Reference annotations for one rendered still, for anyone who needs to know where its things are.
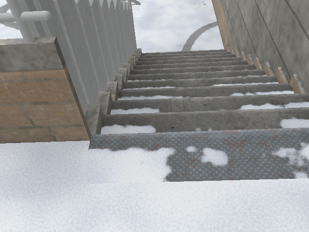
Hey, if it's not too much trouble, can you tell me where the stairs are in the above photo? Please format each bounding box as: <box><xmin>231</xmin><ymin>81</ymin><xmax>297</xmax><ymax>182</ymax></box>
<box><xmin>100</xmin><ymin>49</ymin><xmax>309</xmax><ymax>134</ymax></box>

